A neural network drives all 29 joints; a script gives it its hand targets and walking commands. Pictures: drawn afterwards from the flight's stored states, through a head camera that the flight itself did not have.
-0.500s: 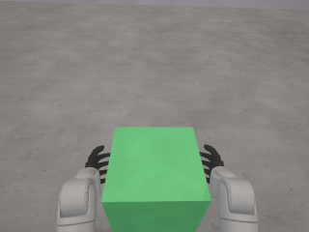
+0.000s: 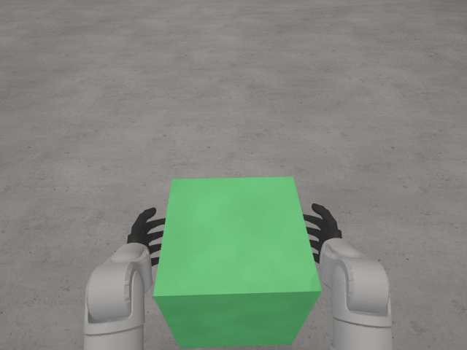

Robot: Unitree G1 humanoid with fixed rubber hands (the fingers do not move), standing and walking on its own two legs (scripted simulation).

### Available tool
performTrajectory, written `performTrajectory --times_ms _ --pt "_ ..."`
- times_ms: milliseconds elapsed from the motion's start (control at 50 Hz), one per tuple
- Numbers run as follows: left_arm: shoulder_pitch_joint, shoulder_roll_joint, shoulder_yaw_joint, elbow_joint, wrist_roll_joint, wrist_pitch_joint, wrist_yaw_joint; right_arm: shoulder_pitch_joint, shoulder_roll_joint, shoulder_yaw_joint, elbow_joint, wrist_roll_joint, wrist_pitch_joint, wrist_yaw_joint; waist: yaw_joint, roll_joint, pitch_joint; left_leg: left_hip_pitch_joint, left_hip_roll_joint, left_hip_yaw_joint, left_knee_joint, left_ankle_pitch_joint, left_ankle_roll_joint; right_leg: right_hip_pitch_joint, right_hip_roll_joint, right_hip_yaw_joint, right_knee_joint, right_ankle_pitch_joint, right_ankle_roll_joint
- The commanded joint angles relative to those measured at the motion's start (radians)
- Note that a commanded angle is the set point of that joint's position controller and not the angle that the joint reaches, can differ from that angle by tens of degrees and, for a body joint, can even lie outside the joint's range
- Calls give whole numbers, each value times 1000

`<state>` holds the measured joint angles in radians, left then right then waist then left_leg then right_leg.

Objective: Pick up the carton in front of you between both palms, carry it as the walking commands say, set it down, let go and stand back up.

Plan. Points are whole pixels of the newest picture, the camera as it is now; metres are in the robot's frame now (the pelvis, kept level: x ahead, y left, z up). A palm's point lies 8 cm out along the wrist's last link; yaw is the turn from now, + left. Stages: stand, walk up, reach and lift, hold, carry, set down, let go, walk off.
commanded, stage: carry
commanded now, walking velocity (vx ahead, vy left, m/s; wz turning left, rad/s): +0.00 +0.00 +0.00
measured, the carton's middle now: (234, 265) +0.27 +0.00 -0.01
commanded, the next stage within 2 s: hold in 1.74 s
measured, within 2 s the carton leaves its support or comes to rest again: neither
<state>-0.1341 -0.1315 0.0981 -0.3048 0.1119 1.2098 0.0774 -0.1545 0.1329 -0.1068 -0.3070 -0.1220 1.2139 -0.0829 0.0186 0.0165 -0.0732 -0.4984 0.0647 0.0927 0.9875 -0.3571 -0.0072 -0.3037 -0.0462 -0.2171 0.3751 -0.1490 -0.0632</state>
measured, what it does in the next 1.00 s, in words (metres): walks ahead: left foot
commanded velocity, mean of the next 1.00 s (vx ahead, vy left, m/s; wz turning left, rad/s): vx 0.00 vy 0.00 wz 0.00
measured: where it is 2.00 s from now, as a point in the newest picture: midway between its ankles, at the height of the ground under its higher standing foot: outside the picture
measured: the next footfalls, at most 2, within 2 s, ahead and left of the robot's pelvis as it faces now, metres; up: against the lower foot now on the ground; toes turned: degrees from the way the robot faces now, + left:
left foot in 0.18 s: +0.23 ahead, +0.12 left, +0.00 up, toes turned -20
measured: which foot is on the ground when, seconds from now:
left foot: up 0.00-0.16, down 0.18-1.00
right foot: down 0.00-1.00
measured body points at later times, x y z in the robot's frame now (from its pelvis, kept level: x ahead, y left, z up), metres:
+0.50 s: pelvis +0.17 +0.02 -0.01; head +0.16 +0.03 +0.44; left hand +0.45 +0.16 +0.05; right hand +0.43 -0.14 +0.05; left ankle +0.20 +0.12 -0.74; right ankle +0.03 -0.08 -0.74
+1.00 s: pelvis +0.13 +0.01 -0.02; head +0.10 +0.02 +0.43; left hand +0.42 +0.14 +0.01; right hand +0.41 -0.16 +0.01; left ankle +0.20 +0.12 -0.75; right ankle +0.03 -0.08 -0.75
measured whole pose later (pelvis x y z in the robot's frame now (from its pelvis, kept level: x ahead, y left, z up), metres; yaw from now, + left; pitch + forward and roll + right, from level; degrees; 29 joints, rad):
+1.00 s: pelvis +0.13 +0.01 -0.02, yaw -4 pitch +1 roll +0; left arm -0.15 -0.13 0.13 0.12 0.23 0.80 0.02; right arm -0.16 0.13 -0.14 0.13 -0.23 0.79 -0.02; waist 0.00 -0.01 -0.11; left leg -0.39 0.07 0.18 0.57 -0.19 0.02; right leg -0.12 -0.06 -0.16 0.55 -0.44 0.00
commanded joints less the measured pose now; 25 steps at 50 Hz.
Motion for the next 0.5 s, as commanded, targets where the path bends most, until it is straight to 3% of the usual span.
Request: performTrajectory --times_ms 0,80,140,160,180,200,220,240,300,340,380,420,480 --pt "-463 -949 -718 -135 -433 -28 -261 -404 966 739 -84 401 -37 235 -16 -147 -317 27 0 9 -216 40 -15 289 -232 144 -104 488 -60" --pt "-421 -899 -711 -171 -428 -24 -261 -397 924 741 -148 399 -32 222 -7 -188 -306 104 -29 61 -410 236 -19 297 -203 68 -41 600 -35" --pt "-403 -860 -698 -147 -401 -7 -252 -379 886 731 -140 403 -7 232 -20 -133 -272 249 -27 101 -631 474 -21 235 -151 22 62 438 27" --pt "-397 -847 -691 -128 -389 -1 -250 -380 868 725 -130 403 3 238 -20 -106 -262 344 13 82 -657 556 -17 171 -137 27 98 345 56" --pt "-383 -830 -683 -105 -376 5 -247 -385 840 715 -117 402 14 244 -13 -51 -287 465 122 -14 -614 811 -4 89 -118 33 151 163 85" --pt "-403 -829 -695 -113 -379 18 -243 -381 829 703 -74 393 18 250 -5 64 -340 592 229 -110 -515 1105 77 14 -88 82 185 -66 113" --pt "-416 -818 -698 -114 -381 30 -242 -347 840 688 -26 386 15 254 -13 146 -363 604 253 -167 -520 1059 133 -8 -72 103 174 -201 119" --pt "-433 -829 -703 -99 -386 33 -244 -339 855 678 -3 384 11 258 -13 150 -339 567 243 -169 -548 997 140 -5 -68 112 159 -209 120" --pt "-469 -888 -721 -70 -401 21 -254 -364 917 671 24 386 -3 263 -9 118 -321 516 161 -71 -512 966 84 87 -70 117 11 -67 118" --pt "-462 -920 -731 -59 -403 3 -260 -359 942 679 27 382 -20 262 -16 60 -351 502 138 -46 -457 1004 78 145 -78 110 64 148 118" --pt "-445 -942 -739 -52 -401 -22 -265 -359 960 696 13 379 -42 262 -18 18 -386 493 122 -24 -427 1012 83 167 -83 112 112 279 113" --pt "-443 -954 -746 -52 -395 -51 -267 -378 970 719 -9 380 -66 264 -19 3 -393 496 116 -15 -416 1032 89 154 -79 109 131 299 113" --pt "-434 -940 -749 -51 -378 -89 -266 -394 955 747 -28 380 -102 264 -16 7 -378 490 117 -20 -420 1036 94 147 -70 108 102 226 111"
